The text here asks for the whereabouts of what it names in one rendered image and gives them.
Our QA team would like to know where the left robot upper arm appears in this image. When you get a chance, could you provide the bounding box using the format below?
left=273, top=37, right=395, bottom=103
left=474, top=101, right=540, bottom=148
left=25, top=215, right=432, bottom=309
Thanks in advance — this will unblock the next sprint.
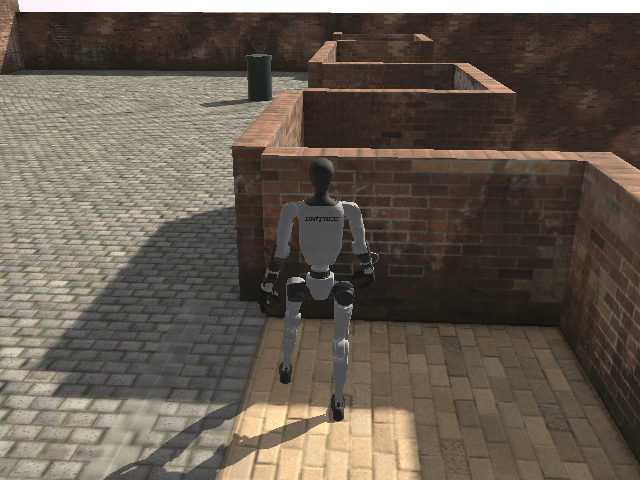
left=274, top=201, right=301, bottom=259

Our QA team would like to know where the right robot upper arm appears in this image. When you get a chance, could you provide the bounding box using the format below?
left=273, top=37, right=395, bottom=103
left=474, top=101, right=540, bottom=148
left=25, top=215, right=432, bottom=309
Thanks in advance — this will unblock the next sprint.
left=342, top=201, right=368, bottom=255

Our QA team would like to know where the left robot hand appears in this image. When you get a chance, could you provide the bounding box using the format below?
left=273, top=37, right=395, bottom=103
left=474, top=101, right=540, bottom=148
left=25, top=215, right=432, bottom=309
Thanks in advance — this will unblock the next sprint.
left=258, top=288, right=281, bottom=316

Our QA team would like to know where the humanoid robot head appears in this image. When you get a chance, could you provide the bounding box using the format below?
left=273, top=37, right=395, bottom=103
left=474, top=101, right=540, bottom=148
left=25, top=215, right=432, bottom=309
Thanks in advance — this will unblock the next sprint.
left=304, top=158, right=339, bottom=206

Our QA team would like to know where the right robot hand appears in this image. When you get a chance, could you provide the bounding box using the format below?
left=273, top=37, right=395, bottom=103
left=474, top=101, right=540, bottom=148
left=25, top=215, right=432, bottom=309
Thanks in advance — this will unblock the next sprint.
left=352, top=270, right=375, bottom=289

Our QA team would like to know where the robot right thigh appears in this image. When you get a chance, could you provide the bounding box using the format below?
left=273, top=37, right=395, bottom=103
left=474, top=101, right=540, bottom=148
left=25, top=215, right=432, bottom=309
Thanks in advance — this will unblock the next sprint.
left=332, top=280, right=355, bottom=358

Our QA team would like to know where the right robot forearm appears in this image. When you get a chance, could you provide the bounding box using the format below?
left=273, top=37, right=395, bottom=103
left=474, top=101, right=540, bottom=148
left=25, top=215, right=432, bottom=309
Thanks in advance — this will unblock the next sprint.
left=357, top=239, right=374, bottom=274

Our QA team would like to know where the left robot forearm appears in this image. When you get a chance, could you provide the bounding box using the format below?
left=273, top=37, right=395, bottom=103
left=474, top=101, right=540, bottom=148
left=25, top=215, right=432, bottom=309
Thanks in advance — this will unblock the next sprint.
left=261, top=243, right=284, bottom=292

